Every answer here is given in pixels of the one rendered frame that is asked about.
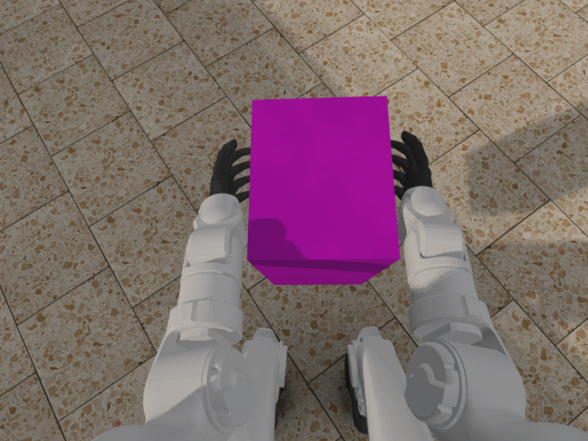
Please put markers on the robot right hand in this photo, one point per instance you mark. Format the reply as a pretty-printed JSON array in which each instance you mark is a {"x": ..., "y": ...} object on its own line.
[{"x": 417, "y": 172}]

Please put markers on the carton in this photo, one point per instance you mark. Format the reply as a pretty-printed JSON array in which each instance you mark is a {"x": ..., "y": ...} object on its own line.
[{"x": 322, "y": 207}]

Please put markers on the robot left hand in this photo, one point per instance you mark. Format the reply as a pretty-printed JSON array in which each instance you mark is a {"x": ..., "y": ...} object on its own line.
[{"x": 224, "y": 173}]

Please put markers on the robot right forearm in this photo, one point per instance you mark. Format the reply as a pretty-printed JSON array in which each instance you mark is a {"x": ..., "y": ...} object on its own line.
[{"x": 445, "y": 303}]

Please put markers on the robot left upper arm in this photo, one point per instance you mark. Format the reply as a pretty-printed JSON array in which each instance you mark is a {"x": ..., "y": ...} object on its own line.
[{"x": 200, "y": 394}]

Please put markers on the robot left thigh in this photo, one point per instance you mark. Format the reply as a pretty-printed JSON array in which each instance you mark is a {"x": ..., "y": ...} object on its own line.
[{"x": 267, "y": 365}]

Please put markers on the robot left forearm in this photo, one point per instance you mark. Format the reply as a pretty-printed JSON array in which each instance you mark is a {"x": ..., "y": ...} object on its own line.
[{"x": 208, "y": 309}]

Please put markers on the robot right upper arm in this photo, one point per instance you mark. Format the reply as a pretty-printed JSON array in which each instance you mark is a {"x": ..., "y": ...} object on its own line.
[{"x": 471, "y": 393}]

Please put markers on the robot right shin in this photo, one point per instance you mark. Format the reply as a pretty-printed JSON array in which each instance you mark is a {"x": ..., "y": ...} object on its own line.
[{"x": 368, "y": 331}]

